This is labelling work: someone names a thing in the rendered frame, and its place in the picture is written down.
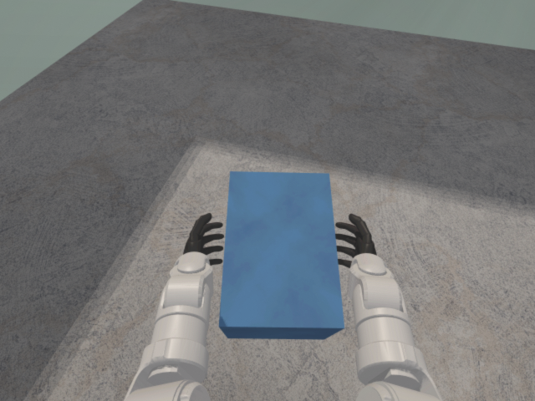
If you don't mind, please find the left robot upper arm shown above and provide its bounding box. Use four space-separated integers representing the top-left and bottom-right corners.
125 379 211 401

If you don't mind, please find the robot right hand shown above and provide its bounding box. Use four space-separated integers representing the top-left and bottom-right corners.
335 214 377 268

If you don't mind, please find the carton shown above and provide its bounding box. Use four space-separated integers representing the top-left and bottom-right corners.
219 171 344 339

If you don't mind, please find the robot left forearm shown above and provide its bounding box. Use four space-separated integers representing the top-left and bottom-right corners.
124 251 214 401

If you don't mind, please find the robot left hand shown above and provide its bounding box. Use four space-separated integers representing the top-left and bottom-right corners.
183 213 224 266

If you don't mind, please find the right robot upper arm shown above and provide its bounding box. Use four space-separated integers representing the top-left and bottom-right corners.
356 381 440 401

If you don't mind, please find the robot right forearm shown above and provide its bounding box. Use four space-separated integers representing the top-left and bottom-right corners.
347 253 443 401

